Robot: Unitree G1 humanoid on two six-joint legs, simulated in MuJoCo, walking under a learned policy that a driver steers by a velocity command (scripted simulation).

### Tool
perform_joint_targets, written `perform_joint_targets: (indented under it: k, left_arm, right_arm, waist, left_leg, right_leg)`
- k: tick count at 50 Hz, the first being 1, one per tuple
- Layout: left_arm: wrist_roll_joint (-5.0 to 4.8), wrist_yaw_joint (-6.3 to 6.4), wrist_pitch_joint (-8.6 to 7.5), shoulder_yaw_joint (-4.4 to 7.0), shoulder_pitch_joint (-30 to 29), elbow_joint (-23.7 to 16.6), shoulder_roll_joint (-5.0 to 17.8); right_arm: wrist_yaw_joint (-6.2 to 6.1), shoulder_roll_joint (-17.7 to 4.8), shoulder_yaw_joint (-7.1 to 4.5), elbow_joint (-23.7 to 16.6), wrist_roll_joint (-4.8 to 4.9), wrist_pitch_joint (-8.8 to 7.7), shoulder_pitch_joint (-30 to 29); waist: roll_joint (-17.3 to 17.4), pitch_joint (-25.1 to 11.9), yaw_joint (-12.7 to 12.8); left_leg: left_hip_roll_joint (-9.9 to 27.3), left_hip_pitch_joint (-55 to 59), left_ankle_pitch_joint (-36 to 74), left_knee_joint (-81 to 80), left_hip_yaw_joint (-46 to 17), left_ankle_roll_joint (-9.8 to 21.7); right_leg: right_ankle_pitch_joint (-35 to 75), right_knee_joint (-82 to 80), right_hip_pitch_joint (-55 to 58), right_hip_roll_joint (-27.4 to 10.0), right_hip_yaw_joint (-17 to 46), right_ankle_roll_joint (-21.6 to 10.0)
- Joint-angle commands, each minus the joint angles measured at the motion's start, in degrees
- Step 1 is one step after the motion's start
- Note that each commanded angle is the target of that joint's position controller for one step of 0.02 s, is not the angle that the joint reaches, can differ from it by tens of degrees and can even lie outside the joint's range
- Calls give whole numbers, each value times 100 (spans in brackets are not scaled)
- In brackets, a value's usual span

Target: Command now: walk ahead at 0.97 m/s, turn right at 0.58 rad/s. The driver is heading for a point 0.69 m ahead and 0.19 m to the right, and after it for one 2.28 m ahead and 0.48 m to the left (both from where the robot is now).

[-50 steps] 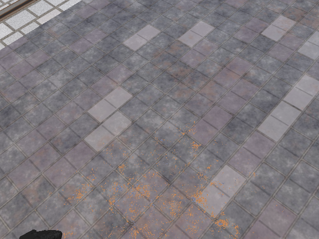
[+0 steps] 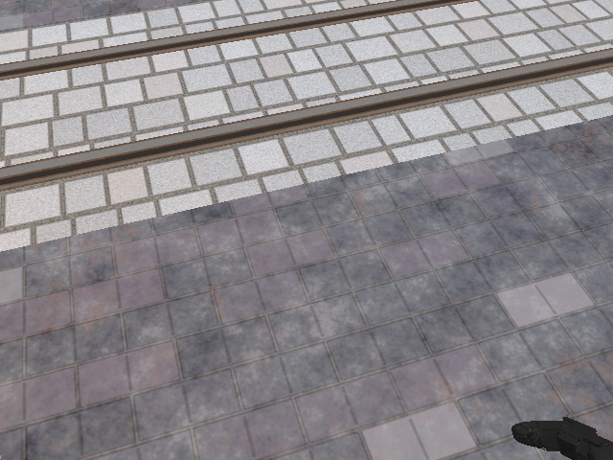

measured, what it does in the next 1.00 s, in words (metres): walks ahead, turning right: left foot, then right foot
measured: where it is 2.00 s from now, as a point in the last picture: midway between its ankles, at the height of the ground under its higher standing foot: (473, 107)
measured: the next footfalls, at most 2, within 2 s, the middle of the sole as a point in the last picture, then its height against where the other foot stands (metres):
left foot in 0.16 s outside the picture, level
right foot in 0.58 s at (411, 388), level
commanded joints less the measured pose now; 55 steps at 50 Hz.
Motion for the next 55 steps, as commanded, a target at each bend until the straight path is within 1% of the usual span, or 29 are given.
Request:
perform_joint_targets:
  k: [1, 5, 7, 8, 9, 10, 12, 15, 22, 24, 27, 28, 29, 30, 31, 32, 33, 35, 37, 39, 42, 45, 47, 49, 51, 52, 53, 54, 55]
  left_arm:
    - [-43, -14, -215, 202, -993, -712, 870]
    - [-161, -64, -208, 295, -573, -604, 1168]
    - [-142, -90, -197, 331, -575, -565, 1288]
    - [-137, -90, -253, 199, -725, -724, 793]
    - [-360, -40, -211, 10, -302, -1005, 35]
    - [-222, 0, -110, 22, -591, -1029, 404]
    - [-37, -109, 20, 58, -1269, -993, 501]
    - [77, -283, 241, -2, -1707, -1163, 149]
    - [63, -573, 341, -233, -3209, -2016, 153]
    - [61, -595, 327, -266, -3360, -2030, 207]
    - [55, -468, 302, -93, -1879, -1584, 703]
    - [60, -375, 286, 58, -616, -1200, 970]
    - [66, -220, 294, 202, -69, -866, 1154]
    - [50, -89, 347, 279, -580, -929, 1583]
    - [136, -42, 368, 322, -753, -1251, 1884]
    - [123, 34, 369, 308, -786, -1254, 1521]
    - [135, 94, 290, 228, -1079, -1157, 1246]
    - [157, 95, 17, 78, -1404, -1084, 853]
    - [70, 50, -214, -8, -1362, -857, 638]
    - [47, -41, -362, -30, -1195, -721, 530]
    - [-23, -98, -469, -79, -1221, -664, 461]
    - [-70, -7, -551, -127, -897, -520, 524]
    - [-30, 159, -484, -74, -934, -528, 802]
    - [88, 311, -263, 32, -1238, -643, 1120]
    - [151, 318, -55, 130, -2094, -855, 1308]
    - [249, 151, -175, -95, -2508, -1020, 403]
    - [23, 76, -304, -261, -1528, -1635, 31]
    - [128, 62, -445, -344, -1726, -1676, 323]
    - [142, 22, -509, -326, -1964, -1659, 540]
  right_arm:
    - [120, -336, 52, -562, 132, -37, -453]
    - [-40, -717, -111, -443, 139, -48, -190]
    - [-245, -1053, -316, -64, 80, -96, 1282]
    - [-397, -1555, -490, 16, -37, -99, 2472]
    - [-404, -1913, -548, 38, -184, -55, 2476]
    - [-389, -1539, -544, 29, -36, -8, 1894]
    - [-315, -737, -369, 79, 32, -36, 1372]
    - [-272, -373, -268, 521, 150, -160, 1757]
    - [-275, -596, -293, 868, 221, -336, 1664]
    - [-317, -866, -334, 937, 210, -316, 1934]
    - [-444, -1472, -480, 829, 180, -91, 1887]
    - [-447, -1548, -501, 692, 159, -5, 1588]
    - [-382, -1327, -462, 741, 105, 24, 1650]
    - [-308, -467, -232, 533, 47, -31, 1864]
    - [-299, -666, -203, 34, 296, -116, 2366]
    - [-316, -1018, -234, 89, 305, -173, 1693]
    - [-308, -984, -215, 169, 339, -161, 1639]
    - [-233, -739, -149, 458, 228, 36, 1846]
    - [-95, -490, -130, 586, 227, 273, 1917]
    - [-28, -422, -135, 438, 304, 313, 1217]
    - [60, -198, -68, 301, 417, 224, 659]
    - [137, -131, -17, 226, 382, 134, 193]
    - [152, -380, -82, 369, 332, 148, 512]
    - [96, -824, -251, 707, 326, 227, 1731]
    - [-47, -1332, -569, 1305, 324, 303, 4036]
    - [-121, -1371, -647, 1409, 458, 401, 3668]
    - [-129, -1920, -710, 1085, 238, 409, 2839]
    - [-153, -1537, -698, 816, 239, 399, 2560]
    - [-203, -1080, -600, 877, 235, 380, 2397]
  waist:
    - [-599, 777, -455]
    - [-343, 205, -486]
    - [-100, -766, -1230]
    - [375, -1557, -1728]
    - [1633, -2074, -1239]
    - [1369, -1450, -1028]
    - [291, -284, -890]
    - [416, 263, -674]
    - [41, 796, -354]
    - [-3, 750, -325]
    - [424, -249, 589]
    - [435, -787, 1150]
    - [-126, -913, 1166]
    - [-1464, -697, 391]
    - [-1454, -2144, 87]
    - [-404, -1433, 308]
    - [-20, -357, -31]
    - [488, 178, -518]
    - [250, 509, -786]
    - [30, 871, -588]
    - [-205, 734, -475]
    - [-264, 679, -334]
    - [-616, 260, -576]
    - [-912, -393, -1311]
    - [-572, -964, -2601]
    - [1080, -309, -2087]
    - [1727, -1204, -894]
    - [376, -1283, -1104]
    - [-614, -351, -817]
  left_leg:
    - [-138, 1635, 1162, -1499, 331, -214]
    - [-424, 2505, 1189, -2211, 393, -99]
    - [-332, 4418, 518, -2260, 354, 68]
    - [1010, 5616, -1506, -2485, -1012, 267]
    - [2524, 6106, -3387, -3747, -3879, 619]
    - [2330, 5382, -3697, -4113, -4391, 790]
    - [1758, 4141, -1681, -3978, -2310, 671]
    - [1234, 3501, 545, -4058, -565, 318]
    - [792, 3034, 2794, -4825, 1576, 156]
    - [761, 3229, 5184, -4500, 1916, 66]
    - [1071, 3633, 7881, -2217, 1837, 30]
    - [1146, 3089, 7621, -654, 1673, 119]
    - [586, 1864, 3897, 1385, 1642, 132]
    - [-238, 222, -1481, 3624, 1462, 110]
    - [-299, -968, -1290, 4257, 179, 106]
    - [-108, -1376, -647, 4027, 123, 107]
    - [161, -1281, -325, 3573, 185, 140]
    - [426, -277, -218, 2868, -74, 125]
    - [540, 134, -183, 2095, -260, 78]
    - [456, -177, 499, 1260, -66, 171]
    - [159, 93, 1956, -262, 626, 396]
    - [-164, 458, 2856, -1385, 1155, 650]
    - [-583, 876, 2692, -1676, 1371, 764]
    - [-1028, 2007, 1749, -1525, 1461, 913]
    - [-770, 4073, 884, -1982, 673, 1547]
    - [-405, 4695, 1222, -1735, -95, 1625]
    - [761, 5932, 460, -2558, -3355, 2994]
    - [1138, 5716, -1190, -3843, -4540, 2963]
    - [1027, 4506, -1725, -4277, -4205, 2529]
  right_leg:
    - [287, -1907, -2246, -1124, 1567, -849]
    - [2740, -825, -974, -1315, 1530, -484]
    - [3588, 1696, -1322, -852, 1135, -206]
    - [2049, 3639, -2153, -510, 732, -108]
    - [-1114, 5249, -3405, -174, 221, -34]
    - [-482, 5734, -3951, -604, 55, -110]
    - [166, 5403, -3934, -1088, -56, -75]
    - [227, 5183, -3869, -1360, -145, -18]
    - [1680, 3091, -3468, -1172, -1089, -149]
    - [1730, 2397, -2648, -733, -1625, -350]
    - [1083, 2257, -822, -172, -1641, -643]
    - [905, 2049, 576, -139, -1279, -864]
    - [713, 1520, 1926, -377, -554, -1061]
    - [1353, 1680, 2346, -1431, 995, -1038]
    - [559, 353, 3625, -2604, 3487, -1951]
    - [-547, -550, 2867, -2569, 3627, -1719]
    - [-497, -773, 1675, -2482, 2945, -1488]
    - [418, -946, -49, -2190, 1824, -1182]
    - [756, -1290, -888, -1876, 834, -817]
    - [2054, -1532, -876, -1469, -132, -360]
    - [3629, -1686, -564, -1016, -1259, 123]
    - [5476, -1746, 218, -1274, -1635, 312]
    - [7225, -1174, 1053, -1472, -1779, 485]
    - [8750, 498, 1339, -1704, -1784, 573]
    - [7117, 4572, 73, -1446, -1774, 494]
    - [-57, 6942, -2134, -204, -1489, 468]
    - [-1307, 8228, -4273, -55, -328, 751]
    - [-805, 7716, -4564, -387, 249, 564]
    - [-254, 6789, -4362, -756, 282, 469]
Velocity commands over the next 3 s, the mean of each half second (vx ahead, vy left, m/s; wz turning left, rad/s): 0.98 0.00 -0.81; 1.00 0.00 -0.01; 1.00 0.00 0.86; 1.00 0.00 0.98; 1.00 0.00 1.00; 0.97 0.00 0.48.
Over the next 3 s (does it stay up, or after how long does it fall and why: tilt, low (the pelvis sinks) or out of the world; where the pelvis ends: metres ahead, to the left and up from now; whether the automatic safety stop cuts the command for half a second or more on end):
stays up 2.37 0.31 0.00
